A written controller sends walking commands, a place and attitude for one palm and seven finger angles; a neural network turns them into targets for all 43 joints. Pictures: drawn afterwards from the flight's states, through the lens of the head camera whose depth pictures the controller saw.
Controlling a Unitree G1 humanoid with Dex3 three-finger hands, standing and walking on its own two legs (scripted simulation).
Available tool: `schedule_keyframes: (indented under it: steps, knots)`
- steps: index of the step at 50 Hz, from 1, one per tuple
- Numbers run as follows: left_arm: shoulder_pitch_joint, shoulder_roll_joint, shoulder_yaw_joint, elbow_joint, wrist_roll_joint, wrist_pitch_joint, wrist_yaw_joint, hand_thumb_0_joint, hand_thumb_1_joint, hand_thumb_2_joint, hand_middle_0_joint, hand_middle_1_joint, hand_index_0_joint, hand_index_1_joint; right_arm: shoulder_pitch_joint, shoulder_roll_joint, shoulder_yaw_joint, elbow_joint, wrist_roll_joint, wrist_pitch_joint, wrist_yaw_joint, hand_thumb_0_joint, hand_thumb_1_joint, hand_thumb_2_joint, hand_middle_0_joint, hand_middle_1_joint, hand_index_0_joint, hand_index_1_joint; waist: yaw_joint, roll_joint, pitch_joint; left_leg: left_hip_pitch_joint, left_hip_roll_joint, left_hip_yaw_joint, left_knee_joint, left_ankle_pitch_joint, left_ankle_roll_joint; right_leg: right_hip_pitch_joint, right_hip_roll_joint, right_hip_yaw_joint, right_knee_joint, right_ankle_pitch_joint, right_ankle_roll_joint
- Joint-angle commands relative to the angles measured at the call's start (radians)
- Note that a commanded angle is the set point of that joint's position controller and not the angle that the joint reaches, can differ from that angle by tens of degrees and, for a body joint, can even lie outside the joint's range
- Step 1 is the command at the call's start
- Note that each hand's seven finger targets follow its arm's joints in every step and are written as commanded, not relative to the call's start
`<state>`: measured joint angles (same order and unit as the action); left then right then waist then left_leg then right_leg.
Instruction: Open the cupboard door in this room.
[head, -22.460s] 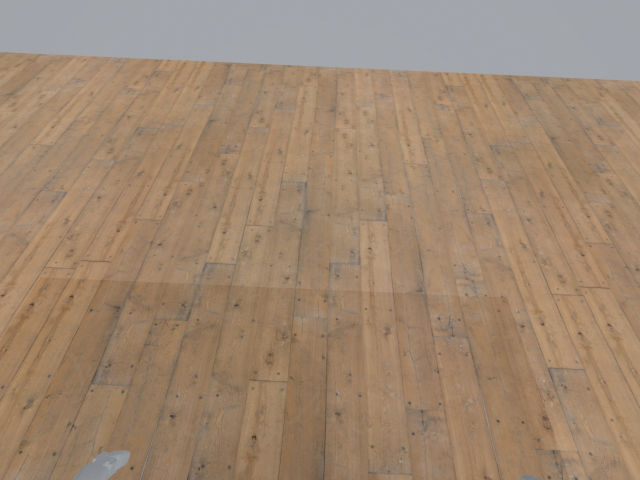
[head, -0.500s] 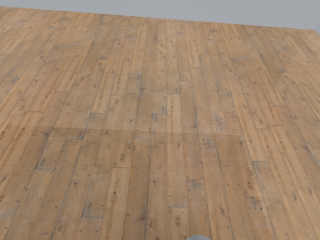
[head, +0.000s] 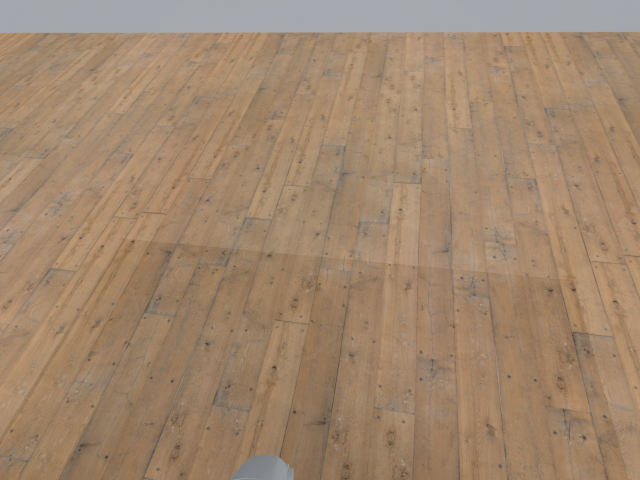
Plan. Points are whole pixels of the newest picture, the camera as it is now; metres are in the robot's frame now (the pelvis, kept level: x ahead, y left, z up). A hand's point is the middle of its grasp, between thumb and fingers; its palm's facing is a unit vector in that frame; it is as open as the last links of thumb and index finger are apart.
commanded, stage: turn or walk to find it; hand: left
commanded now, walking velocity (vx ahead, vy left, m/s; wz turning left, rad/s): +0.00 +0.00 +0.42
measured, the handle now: out of the picture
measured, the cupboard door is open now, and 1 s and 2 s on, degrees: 0 0 0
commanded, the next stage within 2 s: stand and wait in 0.10 s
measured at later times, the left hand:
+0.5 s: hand out of the picture -0.04 +0.23 -0.18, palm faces +0.09 -0.97 -0.21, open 7.4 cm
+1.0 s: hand out of the picture +0.07 +0.20 -0.17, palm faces -0.20 -0.95 -0.24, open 7.4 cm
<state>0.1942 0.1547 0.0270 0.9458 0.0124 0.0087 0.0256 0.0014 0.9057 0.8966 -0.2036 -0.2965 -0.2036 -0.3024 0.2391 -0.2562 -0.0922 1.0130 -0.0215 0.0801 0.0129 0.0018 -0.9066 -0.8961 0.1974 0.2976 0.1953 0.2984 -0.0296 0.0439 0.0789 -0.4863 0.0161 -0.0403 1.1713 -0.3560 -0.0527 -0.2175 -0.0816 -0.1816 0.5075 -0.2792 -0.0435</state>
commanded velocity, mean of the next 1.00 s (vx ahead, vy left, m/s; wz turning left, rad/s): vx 0.00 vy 0.00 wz -0.42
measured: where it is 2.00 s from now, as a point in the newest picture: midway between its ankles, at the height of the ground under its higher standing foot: outside the picture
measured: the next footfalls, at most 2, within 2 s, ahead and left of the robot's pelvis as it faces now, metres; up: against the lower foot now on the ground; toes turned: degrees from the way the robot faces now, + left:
left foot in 0.26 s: -0.01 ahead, +0.16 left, +0.00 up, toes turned +8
right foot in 0.64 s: +0.02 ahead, -0.09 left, +0.00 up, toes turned -13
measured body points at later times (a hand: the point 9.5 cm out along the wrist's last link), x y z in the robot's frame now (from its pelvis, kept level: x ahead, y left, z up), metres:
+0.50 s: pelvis -0.02 +0.04 +0.00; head +0.00 +0.04 +0.44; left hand -0.04 +0.28 -0.16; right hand +0.10 -0.18 -0.15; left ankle -0.05 +0.15 -0.74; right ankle -0.04 -0.09 -0.69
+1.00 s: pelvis -0.05 +0.01 -0.01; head -0.01 +0.00 +0.44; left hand +0.08 +0.25 -0.15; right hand -0.03 -0.27 -0.15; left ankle -0.02 +0.16 -0.70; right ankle -0.02 -0.09 -0.74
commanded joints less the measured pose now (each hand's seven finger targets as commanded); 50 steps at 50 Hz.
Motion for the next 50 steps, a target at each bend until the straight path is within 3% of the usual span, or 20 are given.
schedule_keyframes:
  steps: [1,8,11,12,13,14,15,16,22,27,30,31,32,33,34,35,36,38,44,50]
  knots:
    - [0.071,0.210,0.051,-0.042,0.009,-0.025,0.010,0.000,0.900,0.900,-0.200,-0.300,-0.200,-0.300,-0.047,-0.044,0.001,-0.065,0.001,-0.023,-0.001,0.000,-0.900,-0.900,0.200,0.300,0.200,0.300,0.055,-0.203,-0.060,-0.058,0.028,0.017,-0.069,-0.035,-0.025,0.119,-0.261,0.174,-0.193,0.312,-0.072]
    - [0.122,0.243,0.061,0.011,0.023,-0.022,0.008,0.000,0.900,0.900,-0.200,-0.300,-0.200,-0.300,-0.097,-0.001,0.031,-0.068,0.015,-0.050,-0.011,0.000,-0.900,-0.900,0.200,0.300,0.200,0.300,0.090,-0.234,-0.110,0.104,0.016,0.092,-0.432,-0.120,0.002,0.154,-0.282,0.173,-0.123,0.480,-0.110]
    - [0.082,0.212,0.042,0.045,0.008,-0.019,0.007,0.000,0.900,0.900,-0.200,-0.300,-0.200,-0.300,0.009,-0.003,0.040,-0.012,0.013,-0.077,-0.021,0.000,-0.900,-0.900,0.200,0.300,0.200,0.300,0.029,-0.199,-0.152,0.355,0.009,0.121,-0.764,0.162,0.019,0.060,-0.192,0.139,-0.050,0.404,-0.037]
    - [0.077,0.186,0.035,0.044,0.001,-0.017,0.005,0.000,0.900,0.900,-0.200,-0.300,-0.200,-0.300,0.032,-0.053,0.031,0.002,0.012,-0.092,-0.024,0.000,-0.900,-0.900,0.200,0.300,0.200,0.300,0.020,-0.078,-0.179,0.479,0.076,0.059,-0.839,0.285,0.034,-0.008,-0.127,0.113,0.022,0.306,0.005]
    - [0.099,0.153,0.022,0.037,-0.005,-0.015,0.001,0.000,0.900,0.900,-0.200,-0.300,-0.200,-0.300,0.023,-0.139,0.017,-0.001,0.006,-0.106,-0.033,0.000,-0.900,-0.900,0.200,0.300,0.200,0.300,0.025,0.108,-0.192,0.547,0.235,-0.112,-0.823,0.479,0.096,-0.120,-0.052,0.084,0.070,0.092,0.052]
    - [0.096,0.108,0.009,0.047,-0.005,-0.008,0.004,0.000,0.900,0.900,-0.200,-0.300,-0.200,-0.300,-0.002,-0.133,0.024,-0.001,0.004,-0.099,-0.038,0.000,-0.900,-0.900,0.200,0.300,0.200,0.300,0.025,0.175,-0.153,0.499,0.326,-0.144,-0.840,0.589,0.167,-0.143,-0.029,0.093,0.130,-0.172,0.070]
    - [0.079,0.107,0.011,0.054,-0.001,0.001,0.002,0.000,0.900,0.900,-0.200,-0.300,-0.200,-0.300,-0.027,-0.117,0.028,0.001,-0.001,-0.091,-0.045,0.000,-0.900,-0.900,0.200,0.300,0.200,0.300,0.022,0.130,-0.087,0.424,0.334,-0.099,-0.857,0.550,0.196,-0.145,-0.014,0.120,0.205,-0.239,0.070]
    - [0.051,0.111,0.015,0.063,0.000,0.017,-0.002,0.000,0.900,0.900,-0.200,-0.300,-0.200,-0.300,-0.045,-0.108,0.032,0.003,-0.003,-0.094,-0.057,0.000,-0.900,-0.900,0.200,0.300,0.200,0.300,0.012,0.230,-0.056,0.393,0.325,-0.101,-0.886,0.568,0.205,-0.172,-0.013,0.143,0.290,-0.256,0.079]
    - [0.078,0.123,0.045,0.070,0.006,0.037,-0.021,0.000,0.900,0.900,-0.200,-0.300,-0.200,-0.300,-0.094,-0.111,0.011,-0.031,-0.001,-0.077,-0.059,0.000,-0.900,-0.900,0.200,0.300,0.200,0.300,0.034,0.092,-0.009,0.419,0.315,0.052,-0.810,0.629,0.207,-0.271,0.011,0.154,0.470,-0.207,0.088]
    - [0.063,0.106,0.051,0.027,0.009,0.031,-0.031,0.000,0.900,0.900,-0.200,-0.300,-0.200,-0.300,-0.094,-0.121,-0.015,-0.044,-0.006,-0.067,-0.046,0.000,-0.900,-0.900,0.200,0.300,0.200,0.300,0.026,0.125,-0.031,0.379,0.321,0.085,-0.766,0.500,0.191,-0.177,0.023,0.085,0.293,-0.178,0.092]
    - [0.158,0.121,0.061,0.037,0.014,0.020,-0.035,0.000,0.900,0.900,-0.200,-0.300,-0.200,-0.300,-0.135,-0.127,-0.022,-0.064,0.000,-0.064,-0.044,0.000,-0.900,-0.900,0.200,0.300,0.200,0.300,0.082,0.075,-0.076,0.323,0.282,0.151,-0.612,0.387,0.126,-0.027,0.038,0.063,0.050,0.059,0.082]
    - [0.199,0.171,0.069,0.047,0.019,0.010,-0.032,0.000,0.900,0.900,-0.200,-0.300,-0.200,-0.300,-0.122,-0.097,-0.021,-0.073,0.006,-0.064,-0.042,0.000,-0.900,-0.900,0.200,0.300,0.200,0.300,0.097,-0.055,-0.104,0.267,0.220,0.203,-0.461,0.262,0.070,0.061,-0.016,0.147,-0.072,0.252,0.062]
    - [0.209,0.277,0.087,0.043,0.027,-0.003,-0.018,0.000,0.900,0.900,-0.200,-0.300,-0.200,-0.300,-0.123,-0.018,-0.005,-0.108,0.010,-0.061,-0.037,0.000,-0.900,-0.900,0.200,0.300,0.200,0.300,0.109,-0.366,-0.099,0.014,0.081,0.242,-0.234,-0.178,0.009,0.171,-0.244,0.497,-0.144,0.517,-0.037]
    - [0.231,0.292,0.085,0.038,0.008,0.001,-0.011,0.000,0.900,0.900,-0.200,-0.300,-0.200,-0.300,-0.199,-0.022,0.008,-0.144,0.017,-0.047,-0.040,0.000,-0.900,-0.900,0.200,0.300,0.200,0.300,0.144,-0.332,-0.087,-0.004,0.047,0.115,-0.096,-0.313,0.016,0.093,-0.318,0.575,-0.186,0.573,-0.146]
    - [0.187,0.277,0.089,0.022,0.009,0.003,-0.005,0.000,0.900,0.900,-0.200,-0.300,-0.200,-0.300,-0.202,-0.023,0.006,-0.141,0.016,-0.038,-0.040,0.000,-0.900,-0.900,0.200,0.300,0.200,0.300,0.119,-0.262,-0.062,-0.025,0.061,0.044,-0.025,-0.251,0.025,0.053,-0.289,0.559,-0.213,0.383,-0.170]
    - [0.128,0.273,0.095,0.001,0.011,0.006,-0.002,0.000,0.900,0.900,-0.200,-0.300,-0.200,-0.300,-0.197,-0.032,0.003,-0.135,0.011,-0.038,-0.038,0.000,-0.900,-0.900,0.200,0.300,0.200,0.300,0.105,-0.292,-0.040,-0.072,0.067,0.023,0.013,-0.197,0.026,0.027,-0.260,0.574,-0.235,0.226,-0.160]
    - [0.080,0.254,0.090,-0.014,0.010,0.009,-0.003,0.000,0.900,0.900,-0.200,-0.300,-0.200,-0.300,-0.188,-0.058,0.000,-0.124,0.008,-0.040,-0.035,0.000,-0.900,-0.900,0.200,0.300,0.200,0.300,0.088,-0.244,-0.030,-0.078,0.073,0.013,0.032,-0.127,0.022,0.016,-0.228,0.540,-0.231,0.170,-0.146]
    - [0.037,0.232,0.082,-0.037,0.010,0.004,-0.003,0.000,0.900,0.900,-0.200,-0.300,-0.200,-0.300,-0.143,-0.059,0.003,-0.103,0.002,-0.043,-0.029,0.000,-0.900,-0.900,0.200,0.300,0.200,0.300,0.061,-0.158,-0.088,-0.035,0.070,0.022,-0.008,-0.048,0.010,0.034,-0.173,0.467,-0.200,0.207,-0.112]
    - [0.069,0.263,0.082,-0.036,0.011,0.002,-0.011,0.000,0.900,0.900,-0.200,-0.300,-0.200,-0.300,-0.130,-0.055,0.018,-0.109,0.003,-0.048,-0.033,0.000,-0.900,-0.900,0.200,0.300,0.200,0.300,0.079,-0.132,-0.144,-0.024,0.045,0.040,-0.169,-0.043,-0.012,0.120,-0.146,0.472,-0.180,0.270,-0.124]
    - [0.023,0.282,0.090,-0.055,0.018,0.014,-0.017,0.000,0.900,0.900,-0.200,-0.300,-0.200,-0.300,-0.115,-0.061,0.025,-0.129,0.013,-0.062,-0.041,0.000,-0.900,-0.900,0.200,0.300,0.200,0.300,0.074,-0.177,-0.113,0.098,0.029,0.049,-0.385,-0.099,0.003,0.015,-0.144,0.550,-0.185,0.216,-0.148]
